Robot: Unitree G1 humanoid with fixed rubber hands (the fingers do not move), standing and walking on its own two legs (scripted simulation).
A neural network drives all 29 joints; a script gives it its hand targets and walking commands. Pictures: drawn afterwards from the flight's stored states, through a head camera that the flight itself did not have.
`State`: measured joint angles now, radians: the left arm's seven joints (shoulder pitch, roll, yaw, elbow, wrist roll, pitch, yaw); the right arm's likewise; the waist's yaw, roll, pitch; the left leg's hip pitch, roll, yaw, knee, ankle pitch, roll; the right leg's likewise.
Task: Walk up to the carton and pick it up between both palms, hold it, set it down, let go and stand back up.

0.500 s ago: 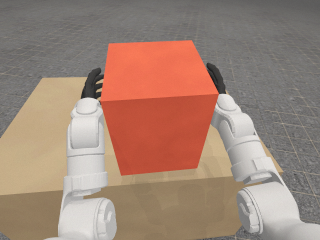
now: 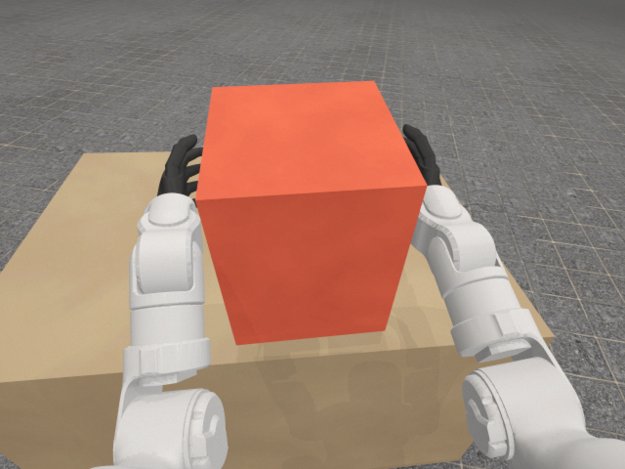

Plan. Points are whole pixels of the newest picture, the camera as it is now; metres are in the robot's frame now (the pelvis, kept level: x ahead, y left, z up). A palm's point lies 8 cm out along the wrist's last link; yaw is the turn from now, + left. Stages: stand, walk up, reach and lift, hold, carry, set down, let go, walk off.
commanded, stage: hold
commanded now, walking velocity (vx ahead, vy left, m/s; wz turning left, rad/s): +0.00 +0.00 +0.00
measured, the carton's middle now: (303, 215) +0.37 +0.00 +0.18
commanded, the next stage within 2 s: set down in 0.46 s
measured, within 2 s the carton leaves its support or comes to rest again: neither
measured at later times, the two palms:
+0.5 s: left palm (176, 199) +0.36 +0.15 +0.22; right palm (421, 188) +0.36 -0.14 +0.22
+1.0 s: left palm (183, 216) +0.37 +0.15 +0.18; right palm (408, 213) +0.37 -0.14 +0.18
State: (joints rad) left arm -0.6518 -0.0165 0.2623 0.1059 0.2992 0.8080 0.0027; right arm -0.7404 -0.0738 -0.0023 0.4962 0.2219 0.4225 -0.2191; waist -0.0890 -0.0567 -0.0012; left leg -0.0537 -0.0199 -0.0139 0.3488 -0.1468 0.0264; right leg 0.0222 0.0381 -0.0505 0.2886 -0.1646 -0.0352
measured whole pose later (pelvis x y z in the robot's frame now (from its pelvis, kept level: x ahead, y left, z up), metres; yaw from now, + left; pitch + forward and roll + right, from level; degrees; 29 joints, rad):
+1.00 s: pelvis +0.01 +0.00 +0.00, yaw +1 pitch -11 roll +0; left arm -0.63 -0.04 0.29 0.27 0.36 0.53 -0.03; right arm -0.66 0.03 -0.14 0.66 0.01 0.06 -0.16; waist -0.06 -0.08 0.09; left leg 0.02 -0.03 -0.02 0.32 -0.15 0.02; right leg 0.09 0.03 -0.07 0.28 -0.18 -0.04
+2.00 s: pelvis +0.02 -0.01 +0.00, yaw -1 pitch -4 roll +0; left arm -0.69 -0.06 0.33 0.64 0.33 0.26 0.04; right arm -0.69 0.02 -0.30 0.88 -0.12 -0.12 -0.11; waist -0.03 -0.07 0.03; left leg -0.08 -0.01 0.01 0.30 -0.15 0.01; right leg -0.03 0.04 -0.07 0.27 -0.18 -0.05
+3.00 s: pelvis +0.04 -0.01 +0.00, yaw -3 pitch +8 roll +0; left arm -0.75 -0.07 0.43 0.92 0.34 -0.02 0.07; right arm -0.72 0.06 -0.54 0.96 -0.37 -0.24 -0.06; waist 0.00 -0.02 -0.04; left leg -0.32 0.01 0.07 0.33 -0.16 0.02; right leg -0.28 0.04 -0.05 0.31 -0.18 -0.05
